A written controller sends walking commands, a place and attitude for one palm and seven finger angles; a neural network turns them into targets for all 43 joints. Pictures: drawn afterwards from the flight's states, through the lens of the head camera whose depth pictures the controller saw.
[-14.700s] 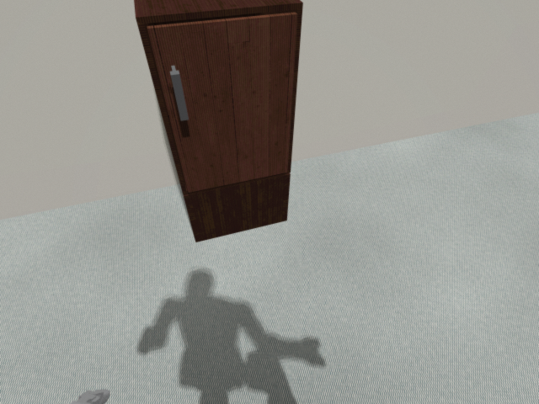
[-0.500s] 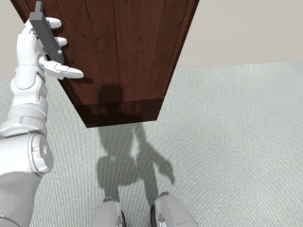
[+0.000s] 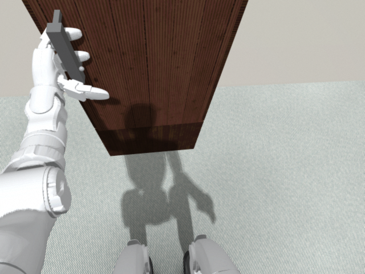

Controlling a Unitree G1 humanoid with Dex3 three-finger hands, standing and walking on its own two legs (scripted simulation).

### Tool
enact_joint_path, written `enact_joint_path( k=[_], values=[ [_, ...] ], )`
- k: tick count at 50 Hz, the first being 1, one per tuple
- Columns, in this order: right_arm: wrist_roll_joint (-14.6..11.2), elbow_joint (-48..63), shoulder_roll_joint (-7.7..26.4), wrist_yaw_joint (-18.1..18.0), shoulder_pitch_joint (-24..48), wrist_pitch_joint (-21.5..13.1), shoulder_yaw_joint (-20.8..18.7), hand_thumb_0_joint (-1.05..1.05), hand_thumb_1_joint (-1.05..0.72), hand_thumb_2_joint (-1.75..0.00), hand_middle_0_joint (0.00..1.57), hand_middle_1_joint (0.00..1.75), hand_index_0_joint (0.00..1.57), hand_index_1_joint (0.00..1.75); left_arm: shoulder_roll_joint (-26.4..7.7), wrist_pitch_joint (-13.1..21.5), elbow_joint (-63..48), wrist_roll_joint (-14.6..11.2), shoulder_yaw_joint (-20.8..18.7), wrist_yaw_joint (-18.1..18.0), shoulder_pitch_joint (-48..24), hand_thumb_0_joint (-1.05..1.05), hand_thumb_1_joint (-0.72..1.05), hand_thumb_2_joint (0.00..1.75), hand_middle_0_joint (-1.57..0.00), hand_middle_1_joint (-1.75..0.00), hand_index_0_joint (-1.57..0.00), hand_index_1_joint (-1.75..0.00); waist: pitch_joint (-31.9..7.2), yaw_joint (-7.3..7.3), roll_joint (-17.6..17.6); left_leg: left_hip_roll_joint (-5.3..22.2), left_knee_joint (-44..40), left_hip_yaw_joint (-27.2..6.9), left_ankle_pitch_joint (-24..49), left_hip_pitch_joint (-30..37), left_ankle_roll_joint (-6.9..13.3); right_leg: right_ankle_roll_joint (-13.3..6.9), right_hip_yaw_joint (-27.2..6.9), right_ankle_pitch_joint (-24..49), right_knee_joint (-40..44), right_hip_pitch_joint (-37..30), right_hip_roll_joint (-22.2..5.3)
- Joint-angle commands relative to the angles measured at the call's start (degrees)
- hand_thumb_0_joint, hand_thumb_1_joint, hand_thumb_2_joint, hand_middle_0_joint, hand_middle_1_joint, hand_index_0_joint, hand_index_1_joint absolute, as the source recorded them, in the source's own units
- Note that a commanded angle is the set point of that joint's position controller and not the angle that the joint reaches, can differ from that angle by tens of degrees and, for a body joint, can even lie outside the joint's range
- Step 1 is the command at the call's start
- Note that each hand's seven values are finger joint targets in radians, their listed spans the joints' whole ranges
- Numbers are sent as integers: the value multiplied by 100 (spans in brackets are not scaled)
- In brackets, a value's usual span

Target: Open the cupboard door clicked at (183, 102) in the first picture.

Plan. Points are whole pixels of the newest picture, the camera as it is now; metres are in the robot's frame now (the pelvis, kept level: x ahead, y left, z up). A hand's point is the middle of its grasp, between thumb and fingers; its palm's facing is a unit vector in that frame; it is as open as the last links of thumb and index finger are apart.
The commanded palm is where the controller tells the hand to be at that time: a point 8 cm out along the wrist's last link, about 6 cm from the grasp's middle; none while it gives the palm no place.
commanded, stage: close the thumb around the handle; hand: left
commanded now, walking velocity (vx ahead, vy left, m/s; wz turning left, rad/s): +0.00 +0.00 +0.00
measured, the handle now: (69, 49) +0.58 +0.19 +0.08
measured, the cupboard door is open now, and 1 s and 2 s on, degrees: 1 1 43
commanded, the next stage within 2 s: pull the door open along its arc in 0.78 s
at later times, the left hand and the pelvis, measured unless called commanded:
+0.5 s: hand (81, 69) +0.53 +0.16 +0.07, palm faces +0.04 -1.00 -0.03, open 9.3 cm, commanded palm +0.51 +0.19 +0.07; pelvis +0.00 +0.00 +0.00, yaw +0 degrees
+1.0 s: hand (81, 68) +0.53 +0.16 +0.07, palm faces +0.02 -1.00 -0.02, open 5.7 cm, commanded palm +0.50 +0.20 +0.07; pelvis +0.00 +0.01 +0.00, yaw -1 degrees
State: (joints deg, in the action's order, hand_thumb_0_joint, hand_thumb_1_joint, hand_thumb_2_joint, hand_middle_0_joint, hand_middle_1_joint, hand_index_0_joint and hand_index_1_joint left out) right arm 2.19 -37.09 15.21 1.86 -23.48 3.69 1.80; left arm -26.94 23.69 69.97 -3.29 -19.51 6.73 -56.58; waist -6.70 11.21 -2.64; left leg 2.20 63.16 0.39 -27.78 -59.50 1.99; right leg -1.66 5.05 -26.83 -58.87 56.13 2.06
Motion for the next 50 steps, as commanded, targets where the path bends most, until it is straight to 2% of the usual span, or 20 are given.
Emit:
enact_joint_path(
  k=[1,4,9,10,12,16,19,23,25,27,29,32,33,36,39,42,44,45,47,50],
  values=[
    [23,168,1017,-55,-1150,-57,-363,0,-90,-90,20,30,20,30,-933,507,-1404,-27,5,125,-2746,0,-50,30,-30,-120,-30,-120,-3018,188,-725,-65,-519,-460,2815,2814,-45,36,-275,2272,613,-811,175],
    [6,155,1000,-48,-1104,-62,-366,0,-90,-90,20,30,20,30,-727,479,-1307,-12,174,116,-2760,0,-50,30,-30,-120,-30,-120,-2809,247,-668,-69,-541,-449,2612,2733,-44,40,-272,2119,655,-708,179],
    [16,148,1020,-66,-1131,-65,-363,0,-90,-90,20,30,20,30,-950,500,-1305,0,-9,87,-2784,0,-22,42,-32,-123,-32,-123,-2908,199,-665,-74,-541,-453,2660,2725,-43,29,-277,2166,626,-797,170],
    [34,158,1006,-62,-1131,-77,-357,0,-90,-90,20,30,20,30,-810,545,-1442,-2,136,105,-2879,0,-16,44,-32,-124,-32,-124,-3007,221,-871,-71,-532,-478,2857,2892,-54,18,-264,2230,587,-712,166],
    [25,114,984,-44,-1094,-69,-355,0,-90,-90,20,30,20,30,-605,510,-1245,1,269,109,-2821,0,-5,49,-33,-125,-33,-125,-2825,266,-817,-54,-512,-489,2760,2878,-71,32,-248,2109,622,-533,169],
    [31,124,1012,-53,-1116,-74,-371,0,-90,-90,20,30,20,30,-750,553,-1395,-14,162,83,-2908,0,17,59,-35,-127,-35,-127,-3041,240,-802,-60,-520,-503,2830,2931,-70,31,-258,2184,605,-654,170],
    [31,102,1005,-54,-1118,-76,-356,0,-90,-90,20,30,20,30,-726,501,-1290,-3,191,90,-3005,0,34,66,-36,-129,-36,-129,-2854,296,-602,-74,-530,-493,2537,2678,-45,47,-261,2037,624,-690,173],
    [25,95,1020,-75,-1115,-85,-339,0,-90,-90,20,30,20,30,-869,486,-1156,36,117,88,-3011,0,56,76,-38,-131,-38,-131,-2746,287,-671,-65,-528,-499,2415,2600,-44,31,-259,1905,619,-573,160],
    [45,100,1016,-75,-1153,-103,-345,0,-90,-90,20,30,20,30,-767,506,-1223,24,188,75,-3161,0,68,80,-38,-133,-38,-133,-2795,333,-747,-70,-533,-532,2475,2747,-37,21,-246,1874,621,-495,171],
    [42,99,1037,-76,-1150,-99,-357,0,-90,-90,20,30,20,30,-968,517,-1251,21,12,84,-3001,0,79,85,-39,-134,-39,-134,-3052,256,-707,-70,-493,-506,2585,2762,-47,32,-265,2014,598,-653,168],
    [20,121,1018,-81,-1114,-96,-323,0,-90,-90,20,30,20,30,-874,438,-1030,-2,90,116,-2879,0,90,90,-40,-135,-40,-135,-2774,284,-611,-85,-512,-462,2365,2475,-27,40,-281,1928,633,-673,167],
    [24,107,1048,-99,-1118,-108,-320,0,-90,-90,20,30,20,30,-960,417,-1026,29,79,116,-3104,0,90,90,-40,-135,-40,-135,-2666,348,-675,-74,-518,-491,2182,2441,-20,41,-275,1734,641,-512,161],
    [32,119,1061,-105,-1145,-109,-313,0,-90,-90,20,30,20,30,-1122,395,-998,29,-62,108,-3038,0,90,90,-40,-135,-40,-135,-2757,281,-625,-86,-498,-480,2173,2353,-10,36,-293,1741,620,-620,165],
    [38,149,1047,-101,-1140,-109,-318,0,-90,-90,20,30,20,30,-1072,423,-1127,52,1,119,-3054,0,90,90,-40,-135,-40,-135,-2926,272,-869,-67,-489,-509,2402,2588,-41,28,-265,1827,574,-519,154],
    [42,149,1072,-96,-1169,-96,-311,0,-90,-90,20,30,20,30,-1138,357,-1055,36,-57,95,-3074,0,90,90,-40,-135,-40,-135,-2784,323,-622,-62,-493,-503,2261,2424,-15,48,-273,1769,610,-563,173],
    [44,181,1037,-81,-1159,-105,-321,0,-90,-90,20,30,20,30,-1048,419,-1227,38,-17,111,-2960,0,90,90,-40,-135,-40,-135,-3076,224,-871,-69,-495,-502,2564,2689,-53,24,-257,1959,570,-639,174],
    [41,204,1058,-79,-1149,-89,-320,0,-90,-90,20,30,20,30,-1171,412,-1239,22,-127,113,-2833,0,90,90,-40,-135,-40,-135,-3025,186,-787,-51,-515,-505,2551,2646,-58,26,-245,1948,570,-666,181],
    [37,186,1098,-101,-1181,-77,-311,0,-90,-90,20,30,20,30,-1497,421,-1116,49,-356,99,-2843,0,90,90,-40,-135,-40,-135,-2924,179,-680,-47,-499,-518,2530,2551,-38,17,-257,1926,558,-654,190],
    [10,266,1062,-88,-1136,-55,-301,0,-90,-90,20,30,20,30,-1290,371,-1116,27,-239,128,-2495,0,90,90,-40,-135,-40,-135,-2841,115,-646,-66,-570,-458,2425,2465,-34,31,-259,1925,601,-767,187],
    [-1,386,1055,-80,-1089,-43,-329,0,-90,-90,20,30,20,30,-1219,403,-1361,-55,-297,186,-2049,0,90,90,-40,-135,-40,-135,-3067,-29,-635,-74,-610,-412,2683,2652,-40,14,-253,2156,586,-990,199]
  ],
)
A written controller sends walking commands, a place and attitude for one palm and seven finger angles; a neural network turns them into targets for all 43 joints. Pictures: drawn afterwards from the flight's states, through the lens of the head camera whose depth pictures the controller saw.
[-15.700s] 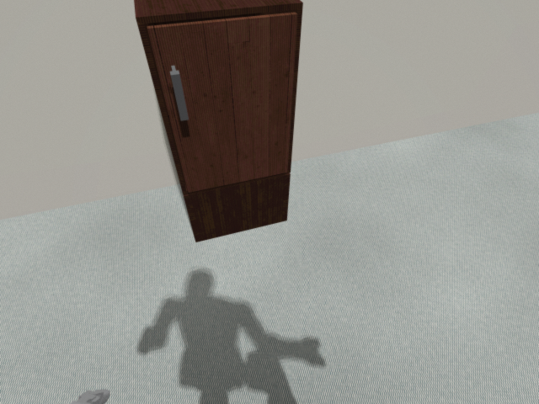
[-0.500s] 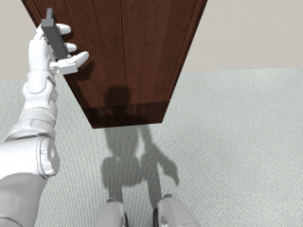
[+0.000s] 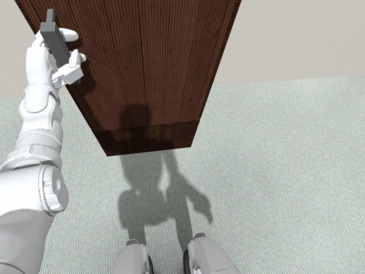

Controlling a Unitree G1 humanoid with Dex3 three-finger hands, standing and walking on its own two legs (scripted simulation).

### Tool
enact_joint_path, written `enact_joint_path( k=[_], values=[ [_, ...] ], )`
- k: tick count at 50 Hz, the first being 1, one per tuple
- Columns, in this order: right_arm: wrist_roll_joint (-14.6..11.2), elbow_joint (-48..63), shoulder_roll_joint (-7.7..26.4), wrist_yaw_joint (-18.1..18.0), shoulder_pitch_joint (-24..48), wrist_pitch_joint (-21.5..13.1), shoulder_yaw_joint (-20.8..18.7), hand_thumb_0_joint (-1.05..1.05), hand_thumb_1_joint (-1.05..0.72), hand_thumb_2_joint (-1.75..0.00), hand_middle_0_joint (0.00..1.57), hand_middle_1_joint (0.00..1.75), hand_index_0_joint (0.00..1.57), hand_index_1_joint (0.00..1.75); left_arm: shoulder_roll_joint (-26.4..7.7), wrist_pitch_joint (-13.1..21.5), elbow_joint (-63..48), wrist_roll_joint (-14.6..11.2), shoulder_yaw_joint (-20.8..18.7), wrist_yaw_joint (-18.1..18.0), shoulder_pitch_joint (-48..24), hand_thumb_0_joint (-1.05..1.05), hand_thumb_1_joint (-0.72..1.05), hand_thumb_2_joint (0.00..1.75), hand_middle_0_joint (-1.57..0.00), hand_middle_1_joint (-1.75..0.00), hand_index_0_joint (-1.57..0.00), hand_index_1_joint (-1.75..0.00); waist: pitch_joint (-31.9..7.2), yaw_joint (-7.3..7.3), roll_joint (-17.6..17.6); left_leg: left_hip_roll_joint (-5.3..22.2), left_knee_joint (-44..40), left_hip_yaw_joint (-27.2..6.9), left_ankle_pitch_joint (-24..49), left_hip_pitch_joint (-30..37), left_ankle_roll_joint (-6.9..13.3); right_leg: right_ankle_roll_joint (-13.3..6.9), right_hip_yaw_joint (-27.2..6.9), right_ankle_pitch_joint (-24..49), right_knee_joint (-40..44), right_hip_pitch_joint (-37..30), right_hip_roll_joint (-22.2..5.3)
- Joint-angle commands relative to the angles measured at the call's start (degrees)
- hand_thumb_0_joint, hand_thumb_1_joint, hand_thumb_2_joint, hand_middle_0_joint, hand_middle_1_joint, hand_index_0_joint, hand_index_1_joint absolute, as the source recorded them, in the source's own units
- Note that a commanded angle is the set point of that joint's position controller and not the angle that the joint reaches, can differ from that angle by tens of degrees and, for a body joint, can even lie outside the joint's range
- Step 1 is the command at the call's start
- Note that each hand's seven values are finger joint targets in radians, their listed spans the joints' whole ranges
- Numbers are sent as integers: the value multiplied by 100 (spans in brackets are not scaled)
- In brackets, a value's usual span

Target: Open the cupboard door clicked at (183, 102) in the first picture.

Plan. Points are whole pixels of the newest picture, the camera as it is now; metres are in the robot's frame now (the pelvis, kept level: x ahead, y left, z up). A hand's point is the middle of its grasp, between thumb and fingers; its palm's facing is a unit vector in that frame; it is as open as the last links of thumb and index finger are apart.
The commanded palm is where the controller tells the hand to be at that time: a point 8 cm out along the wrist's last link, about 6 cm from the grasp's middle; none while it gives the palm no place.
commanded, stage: pull the door open along its arc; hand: left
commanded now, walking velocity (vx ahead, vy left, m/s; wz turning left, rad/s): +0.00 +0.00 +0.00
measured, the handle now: (63, 49) +0.58 +0.19 +0.08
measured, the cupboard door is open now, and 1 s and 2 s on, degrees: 1 43 45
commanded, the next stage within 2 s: open thumb and fingers to let go in 0.78 s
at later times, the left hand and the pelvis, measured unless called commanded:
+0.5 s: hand (107, 126) +0.39 +0.10 +0.08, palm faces +0.23 -0.97 +0.08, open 6.1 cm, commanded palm +0.33 +0.16 +0.07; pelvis +0.02 +0.00 +0.03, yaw +0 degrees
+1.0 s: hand (155, 160) +0.32 +0.02 +0.08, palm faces +0.42 -0.90 -0.04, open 6.3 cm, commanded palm +0.27 +0.07 +0.07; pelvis +0.01 -0.07 +0.03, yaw +5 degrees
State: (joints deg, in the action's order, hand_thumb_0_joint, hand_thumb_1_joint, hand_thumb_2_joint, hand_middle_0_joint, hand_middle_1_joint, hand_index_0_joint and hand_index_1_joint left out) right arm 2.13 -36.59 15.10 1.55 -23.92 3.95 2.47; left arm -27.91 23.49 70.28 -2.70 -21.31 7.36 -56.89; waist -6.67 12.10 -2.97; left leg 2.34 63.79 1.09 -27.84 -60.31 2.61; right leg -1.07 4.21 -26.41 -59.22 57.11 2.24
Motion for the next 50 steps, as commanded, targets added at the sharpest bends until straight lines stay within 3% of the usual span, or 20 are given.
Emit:
enact_joint_path(
  k=[1,6,9,13,15,16,18,21,22,25,28,30,35,36,39,43,44,45,47,50],
  values=[
    [-9,359,1041,-40,-1027,-51,-395,0,-90,-90,20,30,20,30,-1078,421,-1489,-136,-81,150,-1860,0,90,90,-40,-135,-40,-135,-3124,-179,-609,-83,-703,-475,2779,2761,-121,-36,-157,2199,617,-1178,177],
    [-85,555,999,-5,-883,7,-458,0,-90,-90,20,30,20,30,-844,409,-2098,-286,-65,175,-882,0,90,90,-40,-135,-40,-135,-3146,-407,-505,-95,-846,-376,3097,2940,-134,-38,-147,2542,699,-1523,192],
    [-147,717,935,28,-706,24,-485,0,-90,-90,20,30,20,30,-453,343,-2524,-409,115,157,-35,0,90,90,-40,-135,-40,-135,-2825,-541,-185,-125,-1014,-257,2908,2725,-114,-28,-149,2621,815,-1867,186],
    [-227,949,842,82,-458,-14,-543,0,-90,-90,20,30,20,30,90,310,-3487,-576,381,88,1346,0,90,90,-40,-135,-40,-135,-2760,-796,-103,-140,-1173,-141,3249,2849,-113,-31,-168,3027,896,-2278,152],
    [-266,1046,797,106,-315,-63,-553,0,-90,-90,20,30,20,30,487,283,-3961,-646,679,48,1912,0,90,90,-40,-135,-40,-135,-2542,-827,-86,-128,-1251,-112,3340,2930,-114,-40,-139,3057,939,-2319,138],
    [-218,1048,645,123,-127,-120,-562,0,-90,-90,20,30,20,30,789,246,-4328,-1029,128,-665,2047,0,90,90,-40,-135,-40,-135,-2419,-1161,27,-125,-1320,-45,3274,2780,-177,4,-61,2931,999,-2385,142],
    [-169,1082,575,215,65,-235,-545,0,-90,-90,20,30,20,30,1632,123,-4705,-854,805,-1446,2716,0,90,90,-40,-135,-40,-135,-2153,-1063,67,-109,-1344,-55,3161,2795,-242,20,-3,2762,993,-2264,122],
    [-47,1114,521,299,217,-311,-578,0,-90,-90,20,30,20,30,1794,158,-5638,-382,1013,-2340,3338,0,90,90,-40,-135,-40,-135,-2353,-1193,117,-101,-1334,-72,3375,2928,-275,-6,-26,2866,873,-2466,68],
    [-11,1134,457,328,290,-314,-569,0,-90,-90,20,30,20,30,2073,121,-5737,-195,1252,-2595,3695,0,90,90,-40,-135,-40,-135,-2247,-1227,78,-104,-1330,-50,3422,2939,-284,-18,-28,2902,859,-2474,45],
    [64,1221,390,350,549,-295,-560,0,-90,-90,20,30,20,30,2445,11,-6167,327,1678,-3320,4281,0,90,90,-40,-135,-40,-135,-2067,-1268,477,-120,-1388,-83,3081,2803,-271,-55,-55,2825,872,-2661,0],
    [101,1295,274,279,951,-274,-522,0,-90,-90,20,30,20,30,2821,-188,-6389,605,1944,-3944,4467,0,90,90,-40,-135,-40,-135,-1786,-1307,536,-194,-1495,-58,2308,2633,-263,-66,-97,2395,1007,-2759,-69],
    [154,1330,198,163,1157,-286,-480,0,-90,-90,20,30,20,30,2811,-315,-6477,712,1942,-4182,4878,0,90,90,-40,-135,-40,-135,-1719,-1360,868,-216,-1509,-61,2038,2552,-246,-65,-172,2253,1154,-2931,-85],
    [155,1428,-7,-7,1492,-271,-365,0,-90,-90,20,30,20,30,3113,-482,-7064,893,2455,-4130,5986,0,90,90,-40,-135,-40,-135,-1517,-1466,762,-292,-1596,10,1845,2673,-242,-74,-410,2380,1457,-3293,-189],
    [146,1411,-31,-23,1594,-279,-324,0,-90,-90,20,30,20,30,3373,-533,-7079,843,2745,-4090,5854,0,90,90,-40,-135,-40,-135,-1304,-1361,692,-311,-1599,0,1731,2661,-240,-52,-420,2336,1518,-3190,-228],
    [167,1321,-57,-78,1714,-372,-297,0,-90,-90,20,30,20,30,3590,-581,-7025,791,2981,-4115,5367,0,90,90,-40,-135,-40,-135,-1032,-1180,752,-312,-1503,-91,1473,2635,-250,38,-522,2199,1646,-2950,-314],
    [226,1151,-92,-100,1799,-534,-279,0,-90,-90,20,30,20,30,3842,-567,-6822,845,3228,-4212,4666,0,90,90,-40,-135,-40,-135,-1022,-1023,853,-356,-1309,-190,1221,2454,-259,146,-809,2008,1784,-2769,-487],
    [244,1078,-96,-97,1825,-576,-273,0,-90,-90,20,30,20,30,4014,-558,-6726,894,3441,-4233,4262,0,90,90,-40,-135,-40,-135,-937,-877,763,-354,-1225,-216,1163,2420,-256,166,-888,1948,1808,-2592,-528],
    [251,1032,-94,-108,1755,-606,-301,0,-90,-90,20,30,20,30,3924,-533,-6657,903,3336,-4230,4198,0,83,87,-40,-134,-40,-134,-1009,-881,1006,-352,-1203,-243,1144,2350,-255,188,-924,1933,1831,-2664,-561],
    [251,986,-80,-134,1753,-633,-331,0,-90,-90,20,30,20,30,3667,-462,-6569,882,3128,-4173,4335,0,69,81,-38,-133,-38,-133,-1281,-965,1025,-382,-1143,-254,1119,2165,-271,262,-1174,2197,1841,-2933,-687],
    [227,978,-49,-145,1664,-595,-396,0,-90,-90,20,30,20,30,3590,-425,-6647,863,3112,-4019,4455,0,48,72,-37,-130,-37,-130,-1750,-1048,968,-396,-1164,-252,1292,2066,-282,272,-1271,2844,1699,-3378,-750]
  ],
)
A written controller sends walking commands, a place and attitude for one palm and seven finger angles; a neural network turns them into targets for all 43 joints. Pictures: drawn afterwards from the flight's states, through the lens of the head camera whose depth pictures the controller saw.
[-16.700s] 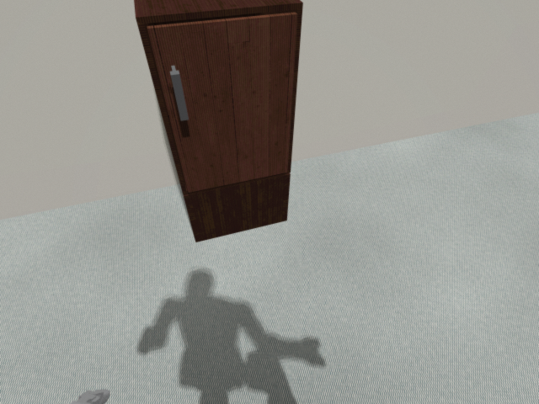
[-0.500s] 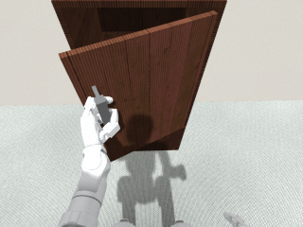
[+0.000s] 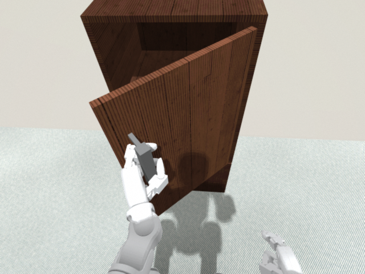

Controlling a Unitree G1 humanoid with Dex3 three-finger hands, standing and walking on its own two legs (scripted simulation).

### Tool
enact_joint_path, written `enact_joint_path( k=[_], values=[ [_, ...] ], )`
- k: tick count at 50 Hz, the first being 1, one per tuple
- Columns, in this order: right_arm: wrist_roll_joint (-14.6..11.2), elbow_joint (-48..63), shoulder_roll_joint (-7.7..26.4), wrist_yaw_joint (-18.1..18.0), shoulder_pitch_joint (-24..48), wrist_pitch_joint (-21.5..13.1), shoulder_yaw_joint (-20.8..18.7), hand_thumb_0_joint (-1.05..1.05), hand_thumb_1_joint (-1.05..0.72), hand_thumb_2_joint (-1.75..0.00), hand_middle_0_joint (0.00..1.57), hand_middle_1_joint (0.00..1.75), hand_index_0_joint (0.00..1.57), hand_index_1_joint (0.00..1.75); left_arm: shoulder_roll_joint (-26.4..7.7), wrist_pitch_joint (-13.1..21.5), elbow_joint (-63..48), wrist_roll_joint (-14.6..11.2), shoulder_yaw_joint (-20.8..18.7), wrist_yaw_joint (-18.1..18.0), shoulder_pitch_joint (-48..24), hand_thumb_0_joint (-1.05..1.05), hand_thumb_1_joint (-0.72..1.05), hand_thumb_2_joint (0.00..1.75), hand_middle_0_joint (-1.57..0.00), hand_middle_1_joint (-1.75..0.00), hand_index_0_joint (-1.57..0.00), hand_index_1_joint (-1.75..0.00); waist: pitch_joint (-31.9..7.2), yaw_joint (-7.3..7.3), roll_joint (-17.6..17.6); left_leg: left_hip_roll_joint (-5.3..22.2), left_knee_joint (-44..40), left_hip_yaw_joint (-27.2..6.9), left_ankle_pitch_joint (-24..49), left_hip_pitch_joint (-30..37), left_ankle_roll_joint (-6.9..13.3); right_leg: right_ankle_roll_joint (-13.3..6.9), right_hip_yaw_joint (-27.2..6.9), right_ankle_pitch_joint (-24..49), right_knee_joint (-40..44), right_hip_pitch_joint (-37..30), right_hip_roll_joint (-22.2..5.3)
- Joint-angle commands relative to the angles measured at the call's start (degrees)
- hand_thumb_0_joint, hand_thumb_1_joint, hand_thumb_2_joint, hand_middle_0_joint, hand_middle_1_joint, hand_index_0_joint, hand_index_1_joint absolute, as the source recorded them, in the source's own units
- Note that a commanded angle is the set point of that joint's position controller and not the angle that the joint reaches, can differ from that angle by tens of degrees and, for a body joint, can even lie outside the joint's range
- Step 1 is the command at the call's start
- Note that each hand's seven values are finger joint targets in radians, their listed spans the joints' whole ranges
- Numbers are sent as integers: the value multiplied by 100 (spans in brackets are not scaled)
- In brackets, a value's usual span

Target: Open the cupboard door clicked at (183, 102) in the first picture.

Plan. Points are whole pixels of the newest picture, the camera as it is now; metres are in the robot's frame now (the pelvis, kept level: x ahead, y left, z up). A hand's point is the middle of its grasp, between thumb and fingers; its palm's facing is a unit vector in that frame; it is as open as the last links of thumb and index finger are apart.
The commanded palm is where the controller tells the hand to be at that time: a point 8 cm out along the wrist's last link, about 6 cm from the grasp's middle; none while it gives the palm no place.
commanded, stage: open thumb and fingers to let go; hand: left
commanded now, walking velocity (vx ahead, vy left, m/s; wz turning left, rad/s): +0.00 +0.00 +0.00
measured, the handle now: (143, 160) +0.35 +0.10 +0.05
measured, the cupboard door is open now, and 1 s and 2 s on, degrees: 43 45 44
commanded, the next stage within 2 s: slide the hand sideways off the handle in 0.70 s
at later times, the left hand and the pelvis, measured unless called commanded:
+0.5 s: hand (159, 177) +0.31 +0.06 +0.05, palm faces +0.31 -0.95 -0.02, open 13.8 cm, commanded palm +0.27 +0.11 +0.05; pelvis -0.01 +0.01 +0.00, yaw -1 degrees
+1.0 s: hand (152, 195) +0.27 +0.07 +0.04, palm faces -0.26 -0.96 -0.10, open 16.0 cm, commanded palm +0.27 +0.12 +0.05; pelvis -0.02 +0.06 -0.01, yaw -2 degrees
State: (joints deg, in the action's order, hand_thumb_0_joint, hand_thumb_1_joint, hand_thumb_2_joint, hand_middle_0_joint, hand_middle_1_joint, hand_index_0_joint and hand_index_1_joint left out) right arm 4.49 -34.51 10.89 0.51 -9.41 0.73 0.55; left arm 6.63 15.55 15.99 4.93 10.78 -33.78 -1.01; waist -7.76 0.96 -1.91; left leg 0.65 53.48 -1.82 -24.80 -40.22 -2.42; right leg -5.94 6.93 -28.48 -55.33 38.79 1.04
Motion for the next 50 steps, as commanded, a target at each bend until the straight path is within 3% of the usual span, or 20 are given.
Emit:
enact_joint_path(
  k=[1,4,6,14,17,23,24,27,29,34,39,40,41,42,43,45,46,47,49,50],
  values=[
    [-11,768,376,-42,189,-269,-204,0,-90,-90,20,30,20,30,171,363,-1158,72,-58,152,-1137,0,41,69,-36,-130,-36,-130,-1612,95,911,-223,-127,47,988,34,226,793,-1550,3201,1301,-1567,-654],
    [-33,738,406,-70,131,-263,-237,0,-90,-90,20,30,20,30,43,439,-1230,-23,-179,272,-1134,0,20,60,-35,-127,-35,-127,-1682,91,1122,-223,-134,33,960,-75,224,853,-1631,3446,1313,-1769,-715],
    [-45,729,423,-75,131,-268,-252,0,-90,-90,20,30,20,30,-48,511,-1319,-61,-235,331,-1227,0,6,54,-34,-126,-34,-126,-1683,63,1017,-218,-142,22,949,-99,221,841,-1671,3434,1304,-1795,-734],
    [-53,719,456,-36,104,-369,-281,0,-90,-90,20,30,20,30,114,692,-1123,-77,-127,304,-1154,0,-50,30,-30,-120,-30,-120,-1453,72,979,-226,-148,9,786,-45,250,774,-1539,2597,1348,-1358,-652],
    [-45,713,479,-55,159,-384,-270,0,-90,-90,20,30,20,30,21,670,-919,-88,-221,249,-1361,0,-50,30,-29,-115,-29,-115,-1238,106,1176,-231,-132,7,586,-157,268,798,-1627,2095,1506,-1199,-677],
    [-35,730,453,-68,205,-395,-263,0,-90,-90,20,30,20,30,34,663,-845,-16,-256,116,-1637,0,-50,30,-24,-85,-24,-85,-1342,67,952,-228,-160,48,548,-38,287,711,-1464,1702,1444,-1025,-579],
    [-30,729,457,-71,182,-398,-265,0,-90,-90,20,30,20,30,24,677,-891,-14,-268,97,-1695,0,-50,30,-23,-80,-23,-80,-1448,70,1007,-229,-165,51,588,-18,288,700,-1415,1712,1397,-1072,-560],
    [-28,752,439,-40,151,-400,-271,0,-90,-90,20,30,20,30,207,656,-910,71,-108,52,-1679,0,-50,30,-21,-65,-21,-65,-1534,60,663,-212,-175,94,782,189,299,618,-1176,1900,1214,-918,-453],
    [-17,799,440,-10,134,-411,-268,0,-90,-90,20,30,20,30,342,618,-874,99,-1,11,-1584,0,-50,30,-19,-55,-19,-55,-1562,44,679,-192,-204,104,903,326,306,570,-932,2004,1073,-807,-347],
    [-17,843,433,-2,216,-411,-228,0,-90,-90,20,30,20,30,464,510,-796,89,40,-149,-1858,0,-50,30,-15,-30,-15,-30,-1350,63,655,-180,-252,100,829,390,313,483,-697,1495,1012,-518,-204],
    [-16,844,443,7,296,-421,-203,0,-90,-90,20,30,20,30,548,410,-693,60,25,-262,-1984,0,-50,30,-15,-30,-15,-30,-1323,35,745,-154,-294,55,766,413,303,430,-535,1138,923,-353,-112],
    [-25,870,453,11,332,-416,-202,0,-90,-90,20,30,20,30,522,380,-693,74,14,-267,-1896,0,-50,30,-15,-30,-15,-30,-1335,-28,595,-151,-311,47,780,407,295,398,-524,1100,896,-361,-90],
    [-66,738,678,35,-116,-344,-188,0,-90,-90,20,30,20,30,12,583,-832,750,1368,1014,-1775,0,-50,30,-15,-30,-15,-30,-1110,540,780,-152,-189,67,904,596,415,405,-674,1687,781,-135,-118],
    [-141,928,642,10,-159,-356,-233,0,-90,-90,20,30,20,30,-348,837,-1138,529,966,1698,-2098,0,-50,30,-15,-30,-15,-30,-1417,381,618,-169,-142,41,1007,585,440,368,-661,1900,690,-265,-164],
    [-155,981,660,-35,-154,-351,-232,0,-90,-90,20,30,20,30,-549,988,-1250,452,925,2121,-2205,0,-50,30,-15,-30,-15,-30,-1658,310,448,-191,-121,45,1071,663,457,354,-728,2047,627,-409,-172],
    [-257,1093,672,-89,-172,-398,-197,0,-90,-90,20,30,20,30,-587,1064,-1343,132,986,2857,-2259,0,-50,30,-15,-30,-15,-30,-1647,341,214,-178,-165,-2,954,797,446,331,-695,1830,622,-339,-153],
    [-326,1179,646,-113,-111,-432,-176,0,-90,-90,20,30,20,30,-452,1031,-1356,-161,962,3085,-2201,0,-50,30,-15,-30,-15,-30,-1562,286,105,-175,-230,-16,807,863,427,340,-660,1577,692,-255,-124],
    [-393,1226,643,-142,-67,-458,-145,0,-90,-90,20,30,20,30,-276,930,-1248,-486,919,3202,-2093,0,-50,30,-15,-30,-15,-30,-1408,284,230,-161,-322,-52,654,892,411,350,-592,1328,782,-225,-83],
    [-496,1275,675,-169,45,-515,-105,0,-90,-90,20,30,20,30,-70,674,-1114,-1048,654,3170,-1849,0,-50,30,-15,-30,-15,-30,-1064,214,459,-134,-546,-115,247,866,362,378,-455,727,968,-146,-19],
    [-517,1314,698,-169,124,-541,-91,0,-90,-90,20,30,20,30,-34,573,-1127,-1194,528,3075,-1752,0,-50,30,-15,-30,-15,-30,-1029,127,471,-136,-654,-149,219,887,344,367,-397,652,970,-177,-6]
  ],
)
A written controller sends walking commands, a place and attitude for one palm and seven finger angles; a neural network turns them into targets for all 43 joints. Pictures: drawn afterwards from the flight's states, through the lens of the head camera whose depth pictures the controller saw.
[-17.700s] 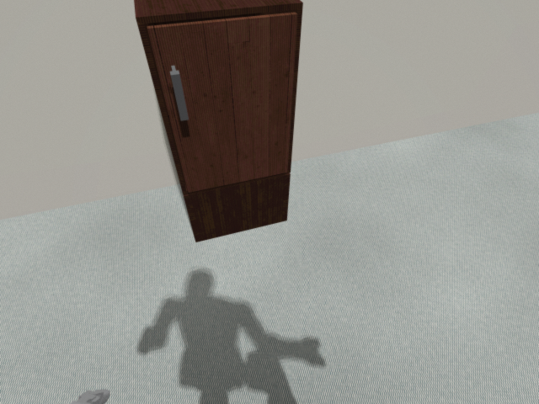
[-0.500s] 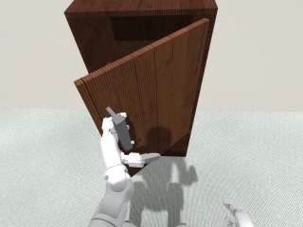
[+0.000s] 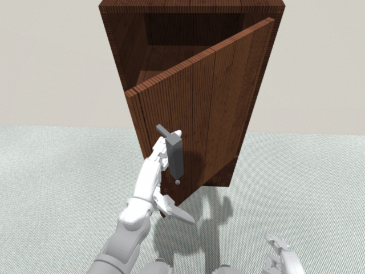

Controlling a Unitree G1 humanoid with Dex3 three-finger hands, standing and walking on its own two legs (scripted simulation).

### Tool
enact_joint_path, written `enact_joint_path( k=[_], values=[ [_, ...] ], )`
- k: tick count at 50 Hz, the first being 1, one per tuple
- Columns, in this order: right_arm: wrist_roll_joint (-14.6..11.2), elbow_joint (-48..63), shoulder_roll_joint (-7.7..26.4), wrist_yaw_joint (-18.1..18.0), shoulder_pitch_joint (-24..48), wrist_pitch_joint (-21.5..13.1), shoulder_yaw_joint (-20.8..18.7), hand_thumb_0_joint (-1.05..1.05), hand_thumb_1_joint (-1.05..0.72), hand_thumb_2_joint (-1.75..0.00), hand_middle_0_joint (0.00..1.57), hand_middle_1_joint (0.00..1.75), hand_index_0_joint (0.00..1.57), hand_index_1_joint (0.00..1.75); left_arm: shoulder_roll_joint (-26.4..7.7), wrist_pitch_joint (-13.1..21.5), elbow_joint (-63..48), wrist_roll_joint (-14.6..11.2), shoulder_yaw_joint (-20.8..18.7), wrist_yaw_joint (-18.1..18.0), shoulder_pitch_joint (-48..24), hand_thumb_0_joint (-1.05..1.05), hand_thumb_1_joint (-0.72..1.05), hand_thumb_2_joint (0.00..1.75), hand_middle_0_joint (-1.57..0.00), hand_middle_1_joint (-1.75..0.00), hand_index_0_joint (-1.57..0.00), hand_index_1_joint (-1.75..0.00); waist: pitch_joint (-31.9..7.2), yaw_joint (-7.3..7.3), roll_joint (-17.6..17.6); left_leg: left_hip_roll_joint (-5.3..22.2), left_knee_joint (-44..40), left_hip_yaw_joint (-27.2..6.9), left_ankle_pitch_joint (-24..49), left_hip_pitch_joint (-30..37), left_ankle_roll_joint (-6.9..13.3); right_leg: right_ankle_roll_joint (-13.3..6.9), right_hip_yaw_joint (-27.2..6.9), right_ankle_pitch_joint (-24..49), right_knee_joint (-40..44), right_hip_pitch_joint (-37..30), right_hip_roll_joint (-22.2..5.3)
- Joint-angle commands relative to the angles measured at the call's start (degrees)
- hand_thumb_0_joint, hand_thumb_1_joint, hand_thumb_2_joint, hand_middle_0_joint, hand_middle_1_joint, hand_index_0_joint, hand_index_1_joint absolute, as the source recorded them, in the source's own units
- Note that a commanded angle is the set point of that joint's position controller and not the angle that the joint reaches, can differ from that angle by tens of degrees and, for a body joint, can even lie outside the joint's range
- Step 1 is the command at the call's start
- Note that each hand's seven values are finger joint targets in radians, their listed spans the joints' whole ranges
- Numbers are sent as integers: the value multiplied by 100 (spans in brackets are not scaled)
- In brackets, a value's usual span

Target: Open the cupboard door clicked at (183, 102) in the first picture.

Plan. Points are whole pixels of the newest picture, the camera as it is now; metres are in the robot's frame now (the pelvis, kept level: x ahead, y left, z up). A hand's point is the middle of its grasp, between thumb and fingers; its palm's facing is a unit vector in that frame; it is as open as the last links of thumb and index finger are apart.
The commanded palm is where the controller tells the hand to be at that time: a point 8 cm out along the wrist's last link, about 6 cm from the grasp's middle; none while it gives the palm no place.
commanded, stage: slide the hand sideways off the handle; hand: left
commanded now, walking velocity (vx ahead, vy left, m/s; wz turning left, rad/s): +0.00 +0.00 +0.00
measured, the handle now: (169, 152) +0.37 +0.05 +0.06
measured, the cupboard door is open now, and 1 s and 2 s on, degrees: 45 44 44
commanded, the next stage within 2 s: draw the hand back to the body in 1.00 s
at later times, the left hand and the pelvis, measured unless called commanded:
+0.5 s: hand (165, 193) +0.27 +0.05 +0.06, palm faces -0.10 -0.99 +0.00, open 16.2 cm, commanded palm +0.25 +0.11 +0.06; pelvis +0.01 +0.01 +0.00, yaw -1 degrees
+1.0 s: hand (137, 218) +0.22 +0.10 +0.06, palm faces -0.05 -1.00 -0.04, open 16.3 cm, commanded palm +0.20 +0.16 +0.06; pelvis +0.02 -0.02 -0.01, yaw +0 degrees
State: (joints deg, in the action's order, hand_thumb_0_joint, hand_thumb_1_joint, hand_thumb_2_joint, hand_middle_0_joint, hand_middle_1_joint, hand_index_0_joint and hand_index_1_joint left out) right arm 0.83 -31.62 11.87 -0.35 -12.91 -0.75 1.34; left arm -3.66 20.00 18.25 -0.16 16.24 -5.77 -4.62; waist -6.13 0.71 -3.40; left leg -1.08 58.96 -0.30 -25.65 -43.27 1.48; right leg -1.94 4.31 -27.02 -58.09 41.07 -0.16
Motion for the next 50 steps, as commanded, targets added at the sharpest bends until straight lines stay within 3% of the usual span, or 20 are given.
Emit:
enact_joint_path(
  k=[1,3,8,11,12,18,23,24,26,29,32,35,38,40,44,50],
  values=[
    [-149,1023,616,-74,466,-403,-169,0,-90,-90,20,30,20,30,1009,57,-1367,-738,-110,133,-1341,0,-50,30,-15,-30,-15,-30,-1173,137,680,49,-1255,-335,274,1185,-65,-19,-75,474,1184,-381,114],
    [-98,1039,633,-16,404,-409,-199,0,-90,-90,20,30,20,30,938,28,-1488,-569,-214,-191,-1246,0,-50,30,-15,-30,-15,-30,-1208,98,806,73,-1249,-357,409,1158,-77,-13,-34,578,1059,-341,106],
    [45,1143,607,191,290,-341,-263,0,-90,-90,20,30,20,30,670,284,-1705,298,-166,-699,-684,0,-50,30,-15,-30,-15,-30,-1359,-13,631,109,-1025,-316,630,987,-93,-71,-84,661,729,-139,64],
    [39,1270,602,211,329,-272,-268,0,-90,-90,20,30,20,30,579,300,-1949,379,-133,-671,-481,0,-50,30,-15,-30,-15,-30,-1403,-25,542,100,-986,-256,576,928,-71,-86,-143,656,760,-236,70],
    [23,1306,602,200,337,-252,-263,0,-90,-90,20,30,20,30,558,280,-2075,371,-109,-636,-389,0,-50,30,-15,-30,-15,-30,-1435,-56,425,106,-1017,-264,527,964,-88,-97,-142,616,750,-256,77],
    [-53,1470,585,83,338,-200,-213,0,-90,-90,20,30,20,30,478,51,-2645,33,-159,-385,343,0,-50,30,-15,-30,-15,-30,-1279,-50,497,104,-1095,-227,635,1029,-70,-62,-139,798,926,-509,119],
    [-56,1491,596,34,277,-274,-193,0,-90,-90,20,30,20,30,355,51,-2979,-34,-176,-224,705,0,-50,30,-15,-30,-15,-30,-1028,49,709,99,-1005,-253,652,895,-54,-28,-145,874,927,-456,110],
    [-42,1501,594,26,260,-284,-197,0,-90,-90,20,30,20,30,282,62,-2956,-51,-280,-182,949,0,-50,30,-15,-30,-15,-30,-1035,-4,795,89,-985,-238,662,843,-52,-28,-156,900,921,-505,116],
    [-42,1532,587,24,278,-307,-206,0,-90,-90,20,30,20,30,132,127,-3132,-32,-382,-86,1228,0,-50,30,-15,-30,-15,-30,-1127,-48,594,62,-902,-195,774,822,-51,-40,-210,1030,861,-535,94],
    [-36,1567,571,35,230,-342,-211,0,-90,-90,20,30,20,30,106,168,-3438,-28,-327,53,1419,0,-50,30,-15,-30,-15,-30,-1170,-3,389,49,-811,-181,896,863,-54,-35,-219,1197,792,-479,87],
    [-42,1623,587,17,196,-358,-209,0,-90,-90,20,30,20,30,-61,145,-3525,-111,-498,195,1864,0,-50,30,-15,-30,-15,-30,-1094,-27,495,32,-759,-168,910,716,-45,-23,-259,1291,794,-564,91],
    [-48,1617,604,-40,166,-386,-232,0,-90,-90,20,30,20,30,-359,148,-3663,-256,-877,361,2212,0,-50,30,-15,-30,-15,-30,-1255,-65,695,7,-636,-130,1108,605,-25,2,-354,1665,795,-806,89],
    [-69,1620,599,-74,161,-439,-235,0,-90,-90,20,30,20,30,-442,204,-3943,-433,-1018,562,2388,0,-50,30,-15,-30,-15,-30,-1267,-46,529,-14,-558,-103,1133,565,-33,38,-402,1826,782,-814,65],
    [-86,1627,608,-91,151,-474,-245,0,-90,-90,20,30,20,30,-517,236,-3921,-556,-1174,693,2762,0,-50,30,-15,-30,-15,-30,-1231,-69,675,-16,-511,-115,1139,439,-32,66,-459,1927,805,-911,59],
    [-100,1635,640,-105,93,-564,-260,0,-90,-90,20,30,20,30,-623,374,-4163,-700,-1243,1012,3046,0,-50,30,-15,-30,-15,-30,-1206,7,567,-33,-371,-118,1120,327,-39,129,-530,2099,746,-835,10],
    [-112,1591,692,-173,144,-677,-277,0,-90,-90,20,30,20,30,-856,468,-4107,-914,-1504,1367,3000,0,-50,30,-15,-30,-15,-30,-949,91,595,-23,-102,-147,737,-107,-56,165,-782,1408,845,-571,-46]
  ],
)
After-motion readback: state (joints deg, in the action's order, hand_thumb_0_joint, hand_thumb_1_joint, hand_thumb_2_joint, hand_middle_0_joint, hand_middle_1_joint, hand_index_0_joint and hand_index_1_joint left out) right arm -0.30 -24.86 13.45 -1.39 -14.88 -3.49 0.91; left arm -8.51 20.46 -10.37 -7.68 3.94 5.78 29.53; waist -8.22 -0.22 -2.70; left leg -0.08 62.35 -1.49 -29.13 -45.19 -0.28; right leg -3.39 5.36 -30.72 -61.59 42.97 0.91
